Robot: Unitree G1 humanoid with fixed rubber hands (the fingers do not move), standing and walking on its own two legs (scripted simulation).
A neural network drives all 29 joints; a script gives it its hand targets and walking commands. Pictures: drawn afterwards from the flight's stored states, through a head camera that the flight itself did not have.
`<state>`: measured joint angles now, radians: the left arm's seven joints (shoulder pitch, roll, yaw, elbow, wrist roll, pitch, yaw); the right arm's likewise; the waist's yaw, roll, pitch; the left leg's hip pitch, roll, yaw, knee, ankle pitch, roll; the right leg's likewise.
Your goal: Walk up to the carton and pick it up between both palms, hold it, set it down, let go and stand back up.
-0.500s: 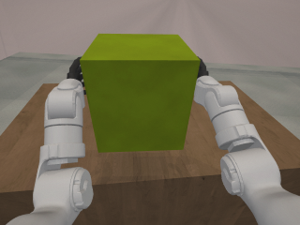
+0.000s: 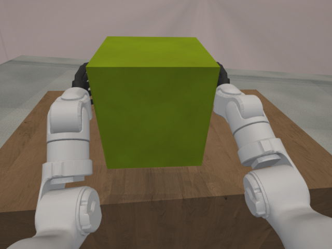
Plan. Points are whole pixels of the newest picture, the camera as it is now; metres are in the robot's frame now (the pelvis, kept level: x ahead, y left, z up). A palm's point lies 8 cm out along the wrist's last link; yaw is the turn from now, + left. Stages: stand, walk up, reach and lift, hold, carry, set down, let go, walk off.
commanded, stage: hold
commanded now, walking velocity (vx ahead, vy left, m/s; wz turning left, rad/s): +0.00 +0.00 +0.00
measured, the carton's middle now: (153, 100) +0.40 +0.01 +0.25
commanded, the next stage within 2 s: none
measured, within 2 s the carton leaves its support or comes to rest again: neither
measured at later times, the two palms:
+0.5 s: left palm (83, 95) +0.36 +0.16 +0.28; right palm (223, 94) +0.37 -0.15 +0.28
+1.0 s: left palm (81, 95) +0.37 +0.17 +0.28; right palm (221, 91) +0.37 -0.15 +0.28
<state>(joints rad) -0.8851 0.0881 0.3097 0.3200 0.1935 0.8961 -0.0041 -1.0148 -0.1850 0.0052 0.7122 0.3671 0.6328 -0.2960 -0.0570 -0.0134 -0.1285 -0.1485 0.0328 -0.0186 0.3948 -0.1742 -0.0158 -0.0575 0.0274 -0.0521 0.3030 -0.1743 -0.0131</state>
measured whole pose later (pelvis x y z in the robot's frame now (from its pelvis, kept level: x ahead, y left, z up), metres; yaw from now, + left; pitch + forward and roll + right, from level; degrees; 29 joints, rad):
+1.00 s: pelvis +0.00 +0.00 +0.00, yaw +0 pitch -4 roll -2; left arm -0.89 0.09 0.30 0.34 0.19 0.88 0.00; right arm -1.03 -0.19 0.00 0.73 0.36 0.63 -0.29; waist -0.07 -0.01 -0.14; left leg -0.16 0.03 -0.03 0.40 -0.17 -0.02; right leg -0.07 0.03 -0.06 0.30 -0.17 -0.01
